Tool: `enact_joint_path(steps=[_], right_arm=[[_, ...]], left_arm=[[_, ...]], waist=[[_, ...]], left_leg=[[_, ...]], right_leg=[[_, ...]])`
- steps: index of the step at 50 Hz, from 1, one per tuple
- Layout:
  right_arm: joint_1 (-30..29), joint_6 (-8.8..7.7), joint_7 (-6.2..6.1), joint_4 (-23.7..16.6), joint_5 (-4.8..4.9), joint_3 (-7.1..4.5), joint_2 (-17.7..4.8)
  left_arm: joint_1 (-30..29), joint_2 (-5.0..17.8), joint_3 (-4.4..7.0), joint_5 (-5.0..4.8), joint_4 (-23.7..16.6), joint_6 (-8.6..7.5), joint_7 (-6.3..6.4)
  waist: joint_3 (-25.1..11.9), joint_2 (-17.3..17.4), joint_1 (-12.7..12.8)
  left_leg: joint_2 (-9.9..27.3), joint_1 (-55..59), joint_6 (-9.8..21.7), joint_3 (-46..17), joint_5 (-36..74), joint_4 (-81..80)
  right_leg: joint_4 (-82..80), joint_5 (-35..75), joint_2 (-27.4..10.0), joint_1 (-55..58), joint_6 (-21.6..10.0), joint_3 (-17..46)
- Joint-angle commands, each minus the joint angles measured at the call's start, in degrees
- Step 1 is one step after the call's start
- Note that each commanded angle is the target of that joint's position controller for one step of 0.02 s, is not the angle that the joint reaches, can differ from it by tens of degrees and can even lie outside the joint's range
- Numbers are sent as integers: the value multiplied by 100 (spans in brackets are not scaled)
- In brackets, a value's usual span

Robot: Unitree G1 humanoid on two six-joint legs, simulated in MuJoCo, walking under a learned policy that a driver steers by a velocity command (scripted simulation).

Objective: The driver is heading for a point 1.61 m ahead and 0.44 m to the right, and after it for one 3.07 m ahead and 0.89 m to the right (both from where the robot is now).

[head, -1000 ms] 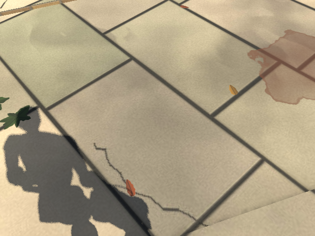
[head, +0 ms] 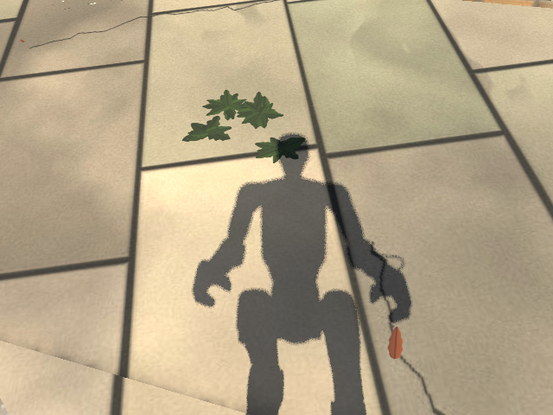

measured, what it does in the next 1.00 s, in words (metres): steps on the spot: left foot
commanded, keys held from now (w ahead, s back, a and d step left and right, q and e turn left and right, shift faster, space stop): no key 1.00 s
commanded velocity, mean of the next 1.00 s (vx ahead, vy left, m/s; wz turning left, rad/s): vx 0.00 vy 0.00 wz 0.06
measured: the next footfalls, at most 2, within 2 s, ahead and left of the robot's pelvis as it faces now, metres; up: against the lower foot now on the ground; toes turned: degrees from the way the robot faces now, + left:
left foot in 0.14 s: +0.01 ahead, +0.12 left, +0.00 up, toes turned -3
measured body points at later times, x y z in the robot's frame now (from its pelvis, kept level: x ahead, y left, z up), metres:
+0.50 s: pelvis -0.01 +0.03 +0.00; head -0.01 +0.03 +0.45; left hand +0.04 +0.29 -0.14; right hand +0.10 -0.22 -0.13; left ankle -0.03 +0.12 -0.74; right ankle +0.00 -0.10 -0.74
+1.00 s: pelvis +0.00 +0.03 +0.00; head +0.00 +0.03 +0.45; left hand +0.00 +0.26 -0.16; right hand +0.01 -0.21 -0.16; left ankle -0.03 +0.12 -0.74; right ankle +0.00 -0.10 -0.74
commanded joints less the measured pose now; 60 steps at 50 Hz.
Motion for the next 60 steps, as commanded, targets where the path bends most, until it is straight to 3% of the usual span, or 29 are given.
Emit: enact_joint_path(steps=[1,4,6,7,8,9,10,11,13,14,17,24,40,60], right_arm=[[-103,-17,-22,-323,30,66,-125],[-70,-42,-85,-252,84,129,-139],[191,-145,-140,-93,27,184,-124],[187,-236,-172,-105,-70,174,-371],[-114,-296,-195,-177,-85,108,-850],[-240,-343,-179,-126,-17,209,-451],[-470,-374,-164,-143,-18,290,-242],[-527,-383,-182,-105,-23,308,-204],[-317,-411,-254,42,6,307,-292],[-219,-422,-264,135,21,308,-304],[-138,-446,-270,317,31,331,-248],[-93,-484,-287,779,28,360,-206],[357,-503,-352,1698,37,463,-9],[751,-501,-393,2182,33,527,323]], left_arm=[[46,834,206,12,-208,-68,-25],[151,1000,254,28,-47,7,-100],[163,963,241,-32,58,36,-122],[274,804,203,-34,34,6,-142],[378,407,90,-80,-105,-25,-177],[214,442,59,-62,49,50,-121],[137,503,73,-42,96,80,-116],[60,558,87,-17,180,66,-134],[105,735,135,3,294,18,-170],[184,692,120,-13,401,-9,-172],[242,584,87,-29,652,-35,-141],[297,536,73,-32,1187,-25,-101],[394,361,-29,-42,2101,-5,-11],[614,68,-127,-49,2548,-16,52]], waist=[[-473,-1232,105],[-464,-1403,123],[-446,-1092,-110],[-642,-649,-20],[-584,559,287],[-489,607,103],[-311,537,193],[-216,520,135],[-164,533,65],[-181,370,67],[-139,-20,50],[-64,-232,71],[-6,-239,55],[105,-279,18]], left_leg=[[129,118,-27,306,-245,-1105],[147,822,127,722,-46,-2325],[299,1755,290,620,1523,-3975],[885,2387,420,-122,1830,-4152],[1848,2225,828,-1197,2945,-4016],[2039,1379,1150,-1072,3047,-3837],[1738,1222,1024,-870,2533,-3853],[1460,1164,825,-700,1983,-3873],[1179,1166,638,-529,1820,-3929],[1132,1273,619,-465,1863,-3909],[1098,1364,640,-399,1862,-3848],[1035,1241,659,-347,1721,-3955],[964,1255,636,-206,1955,-3968],[945,1294,607,-108,2041,-3863]], right_leg=[[-397,2294,-1185,769,-927,940],[-178,2590,-1173,585,-937,1006],[115,2497,-1059,143,-562,904],[288,1743,-925,-319,-233,818],[452,120,-255,-724,78,261],[173,-740,-249,41,144,215],[-9,-395,-221,213,152,243],[-168,39,-228,306,167,276],[-230,580,-341,394,184,348],[-280,671,-377,387,182,368],[-405,693,-409,365,211,402],[-492,721,-487,503,200,459],[-486,767,-557,565,132,488],[-440,769,-546,412,106,493]])
Keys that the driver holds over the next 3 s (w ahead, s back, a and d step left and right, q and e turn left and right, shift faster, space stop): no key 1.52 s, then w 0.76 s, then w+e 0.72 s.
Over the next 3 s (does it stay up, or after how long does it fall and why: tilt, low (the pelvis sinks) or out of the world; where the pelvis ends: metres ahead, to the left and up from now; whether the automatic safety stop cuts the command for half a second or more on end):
stays up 0.70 -0.08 -0.04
